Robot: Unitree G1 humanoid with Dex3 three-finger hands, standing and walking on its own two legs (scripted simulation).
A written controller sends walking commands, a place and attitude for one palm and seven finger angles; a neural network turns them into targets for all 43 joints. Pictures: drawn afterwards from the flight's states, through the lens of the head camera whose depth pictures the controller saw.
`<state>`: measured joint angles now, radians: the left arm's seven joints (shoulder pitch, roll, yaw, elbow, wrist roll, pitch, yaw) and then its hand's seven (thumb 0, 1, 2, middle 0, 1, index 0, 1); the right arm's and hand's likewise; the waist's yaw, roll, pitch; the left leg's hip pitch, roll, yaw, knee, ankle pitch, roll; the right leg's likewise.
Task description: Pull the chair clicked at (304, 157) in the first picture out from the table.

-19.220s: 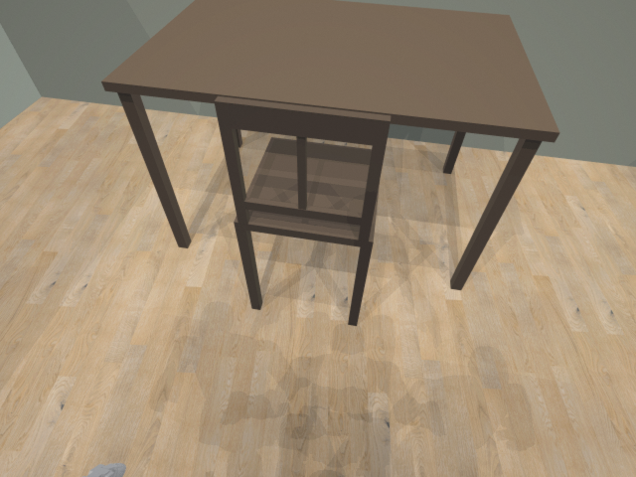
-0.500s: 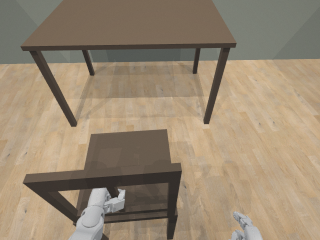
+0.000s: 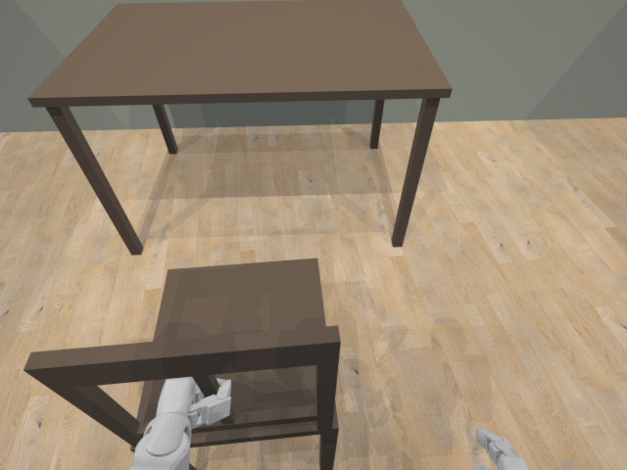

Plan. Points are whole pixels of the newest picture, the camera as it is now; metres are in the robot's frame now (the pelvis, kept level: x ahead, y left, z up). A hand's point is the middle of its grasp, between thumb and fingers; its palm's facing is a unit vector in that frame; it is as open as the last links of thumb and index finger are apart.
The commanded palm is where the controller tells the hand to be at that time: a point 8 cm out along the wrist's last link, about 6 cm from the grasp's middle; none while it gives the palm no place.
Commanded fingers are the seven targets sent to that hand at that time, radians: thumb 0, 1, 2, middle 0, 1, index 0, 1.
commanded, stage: open the thumb and straighten the fingers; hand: left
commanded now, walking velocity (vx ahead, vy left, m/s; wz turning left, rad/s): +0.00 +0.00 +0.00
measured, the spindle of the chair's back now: (215, 397) +0.25 +0.16 -0.12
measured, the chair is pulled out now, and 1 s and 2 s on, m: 0.62 0.62 0.61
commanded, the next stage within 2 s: draw the fingers out of the gap in 0.68 s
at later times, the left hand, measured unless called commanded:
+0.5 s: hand (213, 390) +0.25 +0.15 -0.07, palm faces +0.03 -0.99 -0.16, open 15.2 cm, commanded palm +0.22 +0.21 -0.05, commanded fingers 0.00 -0.55 0.20 -0.03 -0.07 -0.03 -0.07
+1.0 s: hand (205, 425) +0.20 +0.16 -0.08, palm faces +0.03 -0.98 -0.18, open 17.4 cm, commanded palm +0.17 +0.21 -0.05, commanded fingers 0.00 -0.55 0.20 0.00 0.00 0.00 0.00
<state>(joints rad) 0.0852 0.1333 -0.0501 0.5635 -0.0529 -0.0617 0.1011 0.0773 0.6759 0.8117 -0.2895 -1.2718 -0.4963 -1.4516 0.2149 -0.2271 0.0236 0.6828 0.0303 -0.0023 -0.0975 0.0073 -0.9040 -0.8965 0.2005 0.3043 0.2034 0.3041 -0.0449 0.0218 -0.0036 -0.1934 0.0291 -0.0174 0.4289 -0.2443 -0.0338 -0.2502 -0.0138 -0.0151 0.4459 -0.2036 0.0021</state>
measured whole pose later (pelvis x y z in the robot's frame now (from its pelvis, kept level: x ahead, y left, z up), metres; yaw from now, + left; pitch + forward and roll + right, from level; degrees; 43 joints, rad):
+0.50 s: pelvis +0.01 +0.01 -0.04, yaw +2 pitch +9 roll +0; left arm 0.17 0.15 -0.03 0.21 -0.07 0.17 0.03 0.00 -0.49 0.23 -0.25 -0.74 -0.25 -0.74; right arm 0.23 -0.25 0.02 0.57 0.03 -0.16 -0.08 0.01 -0.90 -0.90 0.20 0.30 0.20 0.30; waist -0.03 0.06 -0.11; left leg -0.53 0.00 -0.04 0.80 -0.43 -0.02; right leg -0.57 -0.04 -0.03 0.80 -0.39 0.01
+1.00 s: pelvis +0.03 +0.01 -0.05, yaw +2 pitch +12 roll -1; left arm 0.49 0.16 -0.08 -0.11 -0.03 0.23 0.06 -0.01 -0.53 0.20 -0.01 -0.01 -0.01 -0.01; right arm 0.27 -0.23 0.01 0.51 0.02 -0.16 -0.10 0.01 -0.90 -0.90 0.20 0.30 0.20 0.30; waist -0.03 0.06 -0.15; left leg -0.60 0.00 -0.06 0.89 -0.50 -0.02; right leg -0.62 -0.05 -0.05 0.87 -0.45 0.02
